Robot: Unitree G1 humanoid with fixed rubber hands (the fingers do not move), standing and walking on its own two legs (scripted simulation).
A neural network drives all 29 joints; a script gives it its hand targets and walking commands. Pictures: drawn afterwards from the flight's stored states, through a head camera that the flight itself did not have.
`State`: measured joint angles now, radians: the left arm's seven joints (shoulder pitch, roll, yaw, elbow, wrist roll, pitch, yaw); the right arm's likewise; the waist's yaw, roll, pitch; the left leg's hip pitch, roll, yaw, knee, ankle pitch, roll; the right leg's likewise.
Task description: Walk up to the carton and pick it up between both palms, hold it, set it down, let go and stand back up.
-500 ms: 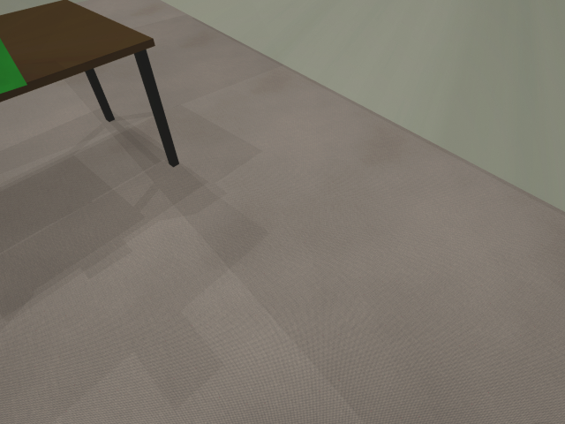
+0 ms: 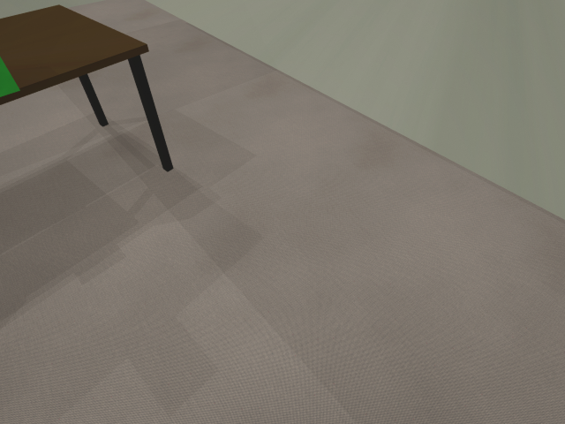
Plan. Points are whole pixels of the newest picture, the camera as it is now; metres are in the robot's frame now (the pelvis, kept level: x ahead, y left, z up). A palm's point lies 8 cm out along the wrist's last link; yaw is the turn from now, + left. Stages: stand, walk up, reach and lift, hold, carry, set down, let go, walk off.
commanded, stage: stand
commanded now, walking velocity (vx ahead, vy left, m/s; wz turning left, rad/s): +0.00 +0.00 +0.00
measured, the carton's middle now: out of the picture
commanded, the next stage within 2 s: none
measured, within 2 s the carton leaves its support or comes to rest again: neither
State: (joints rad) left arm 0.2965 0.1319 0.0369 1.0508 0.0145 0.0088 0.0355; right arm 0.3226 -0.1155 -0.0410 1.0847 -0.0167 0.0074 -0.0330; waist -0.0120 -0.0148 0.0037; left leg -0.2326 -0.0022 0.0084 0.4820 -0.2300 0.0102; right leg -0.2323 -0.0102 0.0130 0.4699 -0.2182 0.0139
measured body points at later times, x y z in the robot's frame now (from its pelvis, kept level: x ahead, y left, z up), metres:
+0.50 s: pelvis +0.01 +0.00 +0.00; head +0.01 +0.01 +0.45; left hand -0.03 +0.20 -0.17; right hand +0.00 -0.20 -0.16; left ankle +0.02 +0.11 -0.74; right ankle +0.02 -0.13 -0.74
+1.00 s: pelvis +0.01 -0.01 +0.00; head +0.02 -0.01 +0.45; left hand -0.01 +0.19 -0.16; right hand -0.02 -0.20 -0.16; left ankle +0.02 +0.11 -0.74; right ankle +0.02 -0.13 -0.74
